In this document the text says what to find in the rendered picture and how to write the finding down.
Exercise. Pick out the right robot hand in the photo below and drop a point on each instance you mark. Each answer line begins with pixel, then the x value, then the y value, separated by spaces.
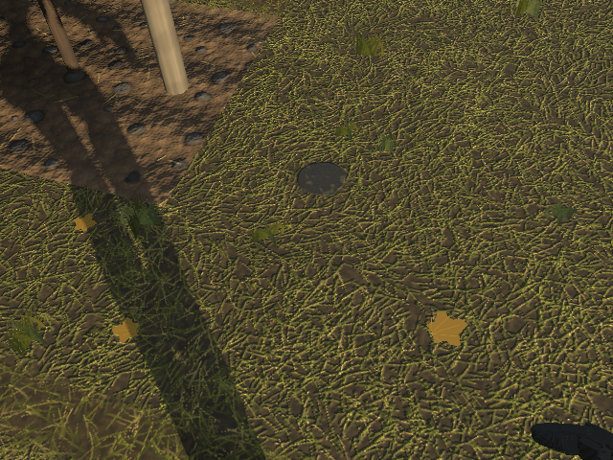
pixel 589 442

